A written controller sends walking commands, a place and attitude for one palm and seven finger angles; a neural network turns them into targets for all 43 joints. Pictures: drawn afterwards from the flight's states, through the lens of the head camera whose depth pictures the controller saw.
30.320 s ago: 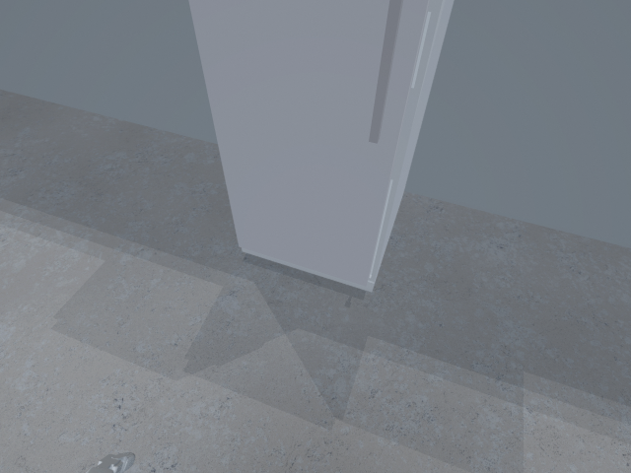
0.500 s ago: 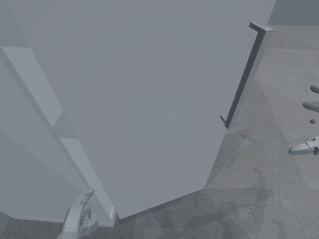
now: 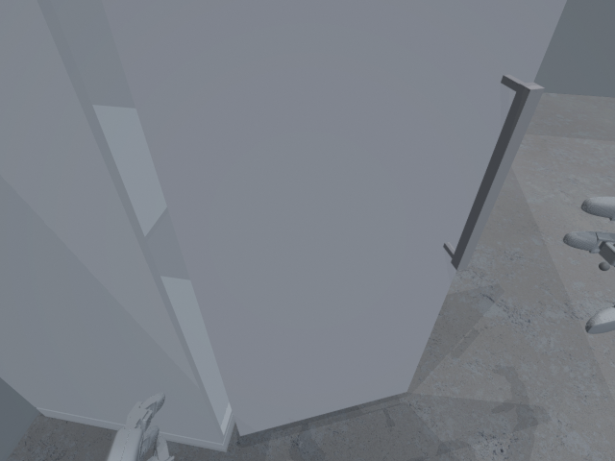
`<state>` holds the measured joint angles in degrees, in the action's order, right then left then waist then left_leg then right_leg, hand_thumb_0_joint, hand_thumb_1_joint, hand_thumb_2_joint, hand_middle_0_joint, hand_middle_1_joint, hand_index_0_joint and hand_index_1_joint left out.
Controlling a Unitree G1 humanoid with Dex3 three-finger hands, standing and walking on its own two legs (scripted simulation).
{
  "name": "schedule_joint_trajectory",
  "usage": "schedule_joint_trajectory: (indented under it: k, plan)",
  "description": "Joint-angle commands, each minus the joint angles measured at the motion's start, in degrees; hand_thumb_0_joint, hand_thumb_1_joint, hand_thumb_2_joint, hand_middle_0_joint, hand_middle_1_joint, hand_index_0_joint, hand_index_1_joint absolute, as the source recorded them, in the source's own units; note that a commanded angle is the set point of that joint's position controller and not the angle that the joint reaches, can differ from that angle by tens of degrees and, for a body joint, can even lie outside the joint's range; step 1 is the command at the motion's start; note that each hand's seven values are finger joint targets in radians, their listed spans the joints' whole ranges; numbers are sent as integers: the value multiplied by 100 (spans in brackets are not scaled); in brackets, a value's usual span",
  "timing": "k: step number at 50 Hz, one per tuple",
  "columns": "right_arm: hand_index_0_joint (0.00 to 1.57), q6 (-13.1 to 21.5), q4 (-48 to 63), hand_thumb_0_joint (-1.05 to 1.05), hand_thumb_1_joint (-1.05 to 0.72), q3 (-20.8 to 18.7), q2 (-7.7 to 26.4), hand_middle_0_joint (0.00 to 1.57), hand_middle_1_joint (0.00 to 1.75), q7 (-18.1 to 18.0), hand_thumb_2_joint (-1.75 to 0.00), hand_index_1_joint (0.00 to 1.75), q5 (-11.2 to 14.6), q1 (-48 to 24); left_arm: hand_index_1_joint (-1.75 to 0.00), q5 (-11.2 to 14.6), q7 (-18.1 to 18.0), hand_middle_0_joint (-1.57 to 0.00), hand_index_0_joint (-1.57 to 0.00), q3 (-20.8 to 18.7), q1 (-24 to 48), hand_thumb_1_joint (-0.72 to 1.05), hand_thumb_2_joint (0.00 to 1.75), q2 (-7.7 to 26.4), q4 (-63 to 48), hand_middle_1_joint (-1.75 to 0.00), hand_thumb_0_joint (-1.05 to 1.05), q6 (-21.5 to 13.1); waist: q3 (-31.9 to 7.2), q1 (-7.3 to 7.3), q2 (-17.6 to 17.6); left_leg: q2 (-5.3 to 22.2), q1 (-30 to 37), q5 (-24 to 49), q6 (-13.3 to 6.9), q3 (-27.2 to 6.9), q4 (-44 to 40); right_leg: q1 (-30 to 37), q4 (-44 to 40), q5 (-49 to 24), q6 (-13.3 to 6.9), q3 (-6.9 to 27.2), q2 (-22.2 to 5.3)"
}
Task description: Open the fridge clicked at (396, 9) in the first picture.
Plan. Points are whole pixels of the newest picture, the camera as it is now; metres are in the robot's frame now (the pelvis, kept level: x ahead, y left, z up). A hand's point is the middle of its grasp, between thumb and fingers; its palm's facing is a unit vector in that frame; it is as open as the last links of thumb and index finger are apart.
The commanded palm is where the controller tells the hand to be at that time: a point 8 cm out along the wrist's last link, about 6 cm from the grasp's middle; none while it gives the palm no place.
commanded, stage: draw the hand back to the body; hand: right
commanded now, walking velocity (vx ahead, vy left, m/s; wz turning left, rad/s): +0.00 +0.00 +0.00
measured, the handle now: (480, 185) +0.50 -0.24 +0.14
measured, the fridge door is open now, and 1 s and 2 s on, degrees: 66 66 66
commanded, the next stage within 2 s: relax the arm and regain balance in 0.44 s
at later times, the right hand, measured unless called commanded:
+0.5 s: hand out of the picture +0.19 -0.30 +0.17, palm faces +0.40 +0.87 -0.28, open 13.6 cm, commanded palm +0.15 -0.33 +0.19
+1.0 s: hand out of the picture -0.08 -0.20 -0.17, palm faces +0.07 +1.00 -0.04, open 16.5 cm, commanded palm none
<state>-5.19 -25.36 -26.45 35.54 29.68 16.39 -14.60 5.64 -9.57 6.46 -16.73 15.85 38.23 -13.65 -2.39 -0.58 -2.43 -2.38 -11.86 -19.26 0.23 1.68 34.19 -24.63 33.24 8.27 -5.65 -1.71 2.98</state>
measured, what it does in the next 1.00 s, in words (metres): walks backwards: right foot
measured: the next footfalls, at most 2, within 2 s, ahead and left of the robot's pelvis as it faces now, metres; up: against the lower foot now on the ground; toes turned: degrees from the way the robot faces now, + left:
right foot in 0.78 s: -0.02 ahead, -0.11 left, +0.00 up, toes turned +1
left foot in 1.02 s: -0.22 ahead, +0.06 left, +0.00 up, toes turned -2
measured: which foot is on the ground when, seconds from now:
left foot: down 0.00-0.76, up 0.78-1.00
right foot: down 0.00-0.62, up 0.64-0.76, down 0.78-1.00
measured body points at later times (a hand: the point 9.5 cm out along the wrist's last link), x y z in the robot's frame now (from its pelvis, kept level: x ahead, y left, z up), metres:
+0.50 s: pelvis -0.07 -0.01 +0.00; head -0.08 -0.01 +0.45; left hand +0.15 +0.20 -0.05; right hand +0.17 -0.34 +0.19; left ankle -0.01 +0.13 -0.72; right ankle +0.12 -0.04 -0.71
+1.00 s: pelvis -0.20 -0.04 -0.02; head -0.20 -0.07 +0.43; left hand -0.24 +0.25 -0.13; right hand -0.08 -0.25 -0.16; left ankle -0.25 +0.06 -0.70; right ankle -0.07 -0.11 -0.72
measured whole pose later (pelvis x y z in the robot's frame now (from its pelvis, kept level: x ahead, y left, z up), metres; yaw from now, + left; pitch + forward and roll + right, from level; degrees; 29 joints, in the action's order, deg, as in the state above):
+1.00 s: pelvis -0.20 -0.04 -0.02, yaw -2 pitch +0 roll +2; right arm -4.8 -40.9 -3.6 9.5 2.8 1.6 14.5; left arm -3.7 -3.0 -1.1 -25.9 16.0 53.9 4.3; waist -0.7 -3.7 3.0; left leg -3.5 -19.5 -30.7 -1.5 2.2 54.2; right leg -32.1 42.0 12.1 -4.2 0.7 4.5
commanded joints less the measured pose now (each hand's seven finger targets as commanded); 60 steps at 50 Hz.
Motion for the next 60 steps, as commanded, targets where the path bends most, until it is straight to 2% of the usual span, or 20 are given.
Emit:
schedule_joint_trajectory:
  k: [1, 15, 16, 18, 23, 26, 27, 28, 31, 34, 36, 39, 42, 45, 49, 51, 53, 54, 57, 60]
  plan:
    - [25, 376, 1655, 0, 55, -848, 2053, 25, 115, 211, -20, 115, 339, -1731, -30, 5, 100, -20, -20, -296, 967, 90, 90, 783, -1207, -30, 0, -610, -632, 215, -864, 125, -1691, -737, -224, 14, -572, 1772, -1046, 2807, 341, 1499, -612]
    - [24, 61, 3271, 0, 37, -439, 1312, 24, 104, -168, -29, 104, 426, -1011, -30, -28, 196, -20, -20, -303, 1226, 90, 90, 695, -1257, -30, 0, -803, -869, 185, -594, 93, -1702, -765, -149, 64, -264, 1723, -766, 2798, 350, 1453, -583]
    - [24, 609, 3839, 0, 33, -394, 1439, 24, 102, -1457, -31, 102, -618, -1052, -30, -342, 384, -20, -20, -368, 1037, 90, 90, 668, -972, -30, 0, -728, 8, 379, -611, 76, -1827, -1091, -239, -129, -488, 1182, -1020, 3404, 443, 1651, -604]
    - [24, 744, 3485, 0, 26, 67, 435, 24, 98, -2356, -34, 98, -758, -114, -30, -370, 406, -20, -20, -407, 1147, 90, 90, 711, -872, -30, 0, -576, 339, 260, -579, 129, -1810, -1280, -261, -69, -291, 951, -1371, 4215, 547, 1897, -749]
    - [23, 1323, 4896, 0, 8, -361, 777, 23, 87, -3159, -43, 87, -1042, 45, -30, -493, 493, -20, -20, -643, 970, 90, 90, 617, -788, -30, 0, -379, -1412, 325, -574, 200, -1048, -714, -172, -124, -184, 1817, -597, 2720, 486, 1304, -497]
    - [23, 1439, 5021, 0, -3, -136, 474, 23, 81, -3364, -48, 81, -1085, 285, -30, -526, 473, -20, -20, -654, 1070, 90, 90, 561, -763, -30, 0, -279, -1345, 313, -502, 203, -1183, -891, -141, -102, -157, 1808, -513, 2874, 477, 1330, -522]
    - [23, 1404, 4746, 0, -7, 176, 71, 23, 79, -3409, -50, 79, -1075, 499, -30, -507, 443, -20, -20, -641, 1174, 90, 90, 463, -737, -30, 0, -241, -919, 258, -486, 193, -1282, -1022, -144, -56, -92, 1554, -602, 3213, 473, 1362, -575]
    - [15, 872, 1169, 0, 50, 1967, -1521, 15, 30, -3189, -30, 30, -1668, 2863, -30, -604, 452, -20, -20, -1137, 994, 90, 90, 1364, -272, -30, 0, 296, 124, -183, 86, 581, -1418, -710, -315, -121, 912, -109, -487, 2962, 251, 2211, -772]
    - [15, 236, 1320, 0, 50, 1768, -986, 15, 30, -2966, -30, 30, -1937, 2473, -30, -716, 598, -20, -20, -1251, 521, 90, 90, 1190, -252, -30, 0, 1348, 9, -98, 1174, 1436, -3010, -2877, -710, -678, -1011, 904, 2531, 1951, 487, 771, 154]
    - [15, 57, 1706, 0, 50, 1965, -796, 15, 30, -3180, -30, 30, -2094, 933, -30, -684, 657, -20, -20, -1484, -312, 90, 90, 1293, -88, -30, 0, 1524, 694, -971, 2565, 2158, -4660, -2908, -832, -1076, -2037, 1551, 5008, 1557, 445, 910, -269]
    - [15, -16, 1367, 0, 50, 2077, -795, 15, 30, -3146, -30, 30, -1988, 511, -30, -669, 762, -20, -20, -1243, -820, 90, 90, 1127, 41, -30, 0, 1504, 1248, -1070, 1915, 1640, -4337, -2652, -358, -146, -698, 1416, 2725, 2109, 260, 911, -614]
    - [15, 18, 270, 0, 50, 2399, -1720, 15, 30, -3076, -30, 30, -1863, 1935, -30, -846, 893, -20, -20, -946, -244, 90, 90, 922, 3, -30, 0, 1427, 2176, -277, -2623, -163, -2898, -1644, 164, -245, 4624, -2086, -2028, 3885, 126, 3314, -1018]
    - [15, 55, -433, 0, 50, 2008, -892, 15, 30, -2996, -30, 30, -1954, 2383, -30, -816, 668, -20, -20, -1019, 1195, 90, 90, 1654, -186, -30, 0, 1344, 1158, 420, -1046, -96, -1968, -530, 113, -644, 5838, -2971, -2402, 4920, -175, 4257, -1484]
    - [15, 90, -1279, 0, 50, 2062, -809, 15, 30, -2858, -30, 30, -1913, 3207, -30, -870, 606, -20, -20, -1139, 1060, 90, 90, 1785, 130, -30, 0, 1265, 187, 542, -155, 85, -768, -696, -15, -342, 4312, -2322, -1912, 3970, -215, 2987, -1183]
    - [15, 143, -1897, 0, 50, 2146, -1482, 15, 30, -2880, -30, 30, -1803, 4445, -30, -936, 467, -20, -20, -1142, 43, 90, 90, 1079, 680, -30, 0, 1448, -718, 240, -776, 59, 287, -1480, -460, -268, -815, 289, -712, 2477, 179, 2057, -673]
    - [15, 288, -1684, 0, 50, 2232, -1447, 15, 30, -3009, -30, 30, -1887, 3699, -30, -838, 554, -20, -20, -1237, -761, 90, 90, 562, 879, -30, 0, 1577, -323, -245, 1138, 1123, 147, 179, -1054, -1233, -2023, -158, 2913, 1498, 562, 422, 484]
    - [15, 387, -954, 0, 50, 2300, -1570, 15, 30, -3214, -30, 30, -1996, 1826, -30, -829, 546, -20, -20, -1237, -1386, 90, 90, 473, 764, -30, 0, 1626, -247, -1009, 886, 1486, 27, 2456, -1359, -1012, -1379, -1068, 5756, 1763, 649, 589, 511]
    - [15, 441, -930, 0, 50, 2298, -1902, 15, 30, -3292, -30, 30, -1984, 1753, -30, -838, 499, -20, -20, -1269, -1219, 90, 90, 408, 800, -30, 0, 1629, 99, -866, 1565, 1400, -531, 1989, -1198, -1434, -1437, -1189, 5676, 1463, 596, 927, 194]
    - [15, 603, -1298, 0, 50, 2178, -1569, 15, 30, -3369, -30, 30, -1993, 2384, -30, -871, 665, -20, -20, -1242, -371, 90, 90, 513, 569, -30, 0, 1516, 1174, -355, 359, 1991, -373, 1090, -1631, -2305, -1315, -1768, 4436, 1533, 674, 1132, -427]
    - [15, 556, -1518, 0, 50, 2170, -1444, 15, 30, -3367, -30, 30, -1969, 2679, -30, -844, 702, -20, -20, -1093, -451, 90, 90, 36, 619, -30, 0, 1506, 774, -198, 198, 1817, -201, 905, -1400, -1757, -1124, -1174, 3257, 1546, 708, 717, -469]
